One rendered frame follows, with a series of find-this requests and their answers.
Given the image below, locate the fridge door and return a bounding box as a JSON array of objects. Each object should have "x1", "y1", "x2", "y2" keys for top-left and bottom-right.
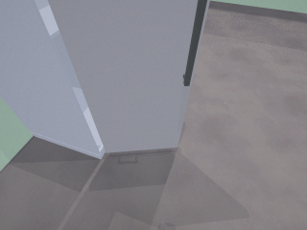
[{"x1": 48, "y1": 0, "x2": 210, "y2": 153}]

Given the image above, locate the handle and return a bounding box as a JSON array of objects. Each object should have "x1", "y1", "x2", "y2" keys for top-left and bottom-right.
[{"x1": 183, "y1": 0, "x2": 207, "y2": 86}]

